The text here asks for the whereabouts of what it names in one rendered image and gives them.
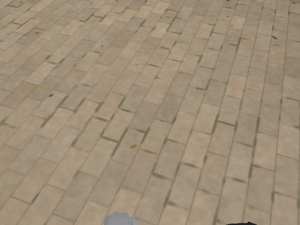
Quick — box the robot left thigh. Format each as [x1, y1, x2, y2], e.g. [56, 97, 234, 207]
[104, 212, 139, 225]

